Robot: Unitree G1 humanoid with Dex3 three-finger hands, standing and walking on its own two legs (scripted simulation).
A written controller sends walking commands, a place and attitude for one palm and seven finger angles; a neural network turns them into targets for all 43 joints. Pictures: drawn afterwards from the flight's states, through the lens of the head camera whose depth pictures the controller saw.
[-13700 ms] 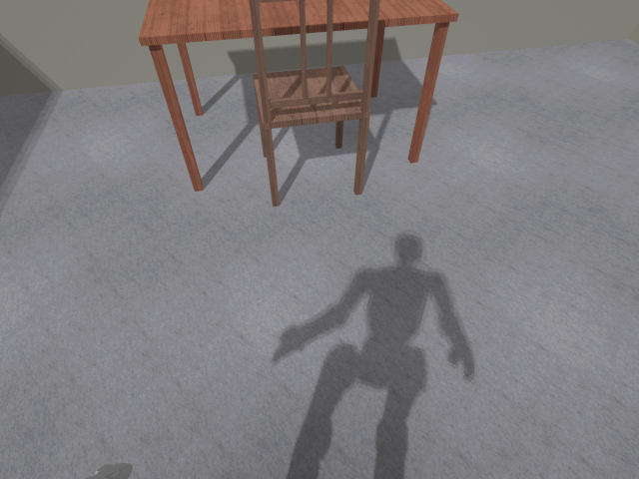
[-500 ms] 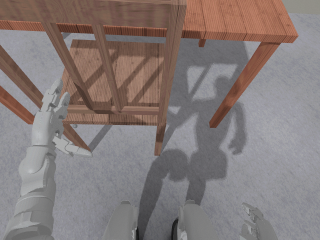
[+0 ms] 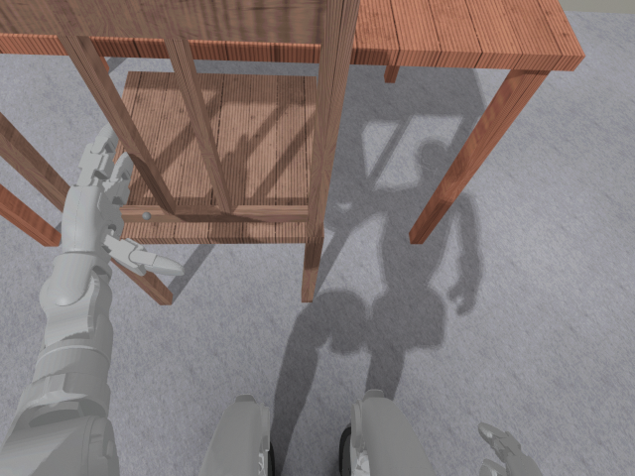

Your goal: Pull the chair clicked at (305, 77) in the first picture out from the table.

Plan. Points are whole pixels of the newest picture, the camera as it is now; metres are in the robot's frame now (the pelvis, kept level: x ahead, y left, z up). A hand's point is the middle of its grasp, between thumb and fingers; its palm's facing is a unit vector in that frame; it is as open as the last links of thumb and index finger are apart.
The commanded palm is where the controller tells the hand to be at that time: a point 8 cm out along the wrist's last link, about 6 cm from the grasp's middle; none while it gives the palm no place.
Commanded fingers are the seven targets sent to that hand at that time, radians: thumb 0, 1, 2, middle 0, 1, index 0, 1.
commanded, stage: push the fingers through the gap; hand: left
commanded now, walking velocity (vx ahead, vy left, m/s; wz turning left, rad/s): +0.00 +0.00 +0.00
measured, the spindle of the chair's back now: (134, 146) +0.51 +0.23 +0.03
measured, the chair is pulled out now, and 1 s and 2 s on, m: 0.00 0.00 0.00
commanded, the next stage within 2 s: hook a spindle and tug to test in 1.16 s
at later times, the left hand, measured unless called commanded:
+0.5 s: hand (158, 182) +0.47 +0.20 +0.02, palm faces +0.03 -1.00 -0.04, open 17.0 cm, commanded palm +0.45 +0.25 +0.03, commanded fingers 0.00 -0.50 0.30 -0.06 -0.08 -0.06 -0.08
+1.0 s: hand (157, 164) +0.50 +0.21 +0.02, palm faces +0.02 -1.00 -0.03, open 17.0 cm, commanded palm +0.47 +0.25 +0.03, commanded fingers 0.00 -0.50 0.30 -0.06 -0.08 -0.06 -0.08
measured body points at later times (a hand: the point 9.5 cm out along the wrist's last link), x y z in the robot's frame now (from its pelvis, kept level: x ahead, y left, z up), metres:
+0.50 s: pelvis +0.00 +0.00 -0.01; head +0.16 +0.01 +0.42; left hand +0.46 +0.26 +0.03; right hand +0.06 -0.27 -0.12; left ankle +0.02 +0.10 -0.62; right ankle +0.04 -0.13 -0.62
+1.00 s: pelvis +0.00 +0.00 -0.01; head +0.17 +0.02 +0.41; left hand +0.49 +0.26 +0.02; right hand +0.03 -0.27 -0.12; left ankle +0.02 +0.10 -0.62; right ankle +0.04 -0.13 -0.62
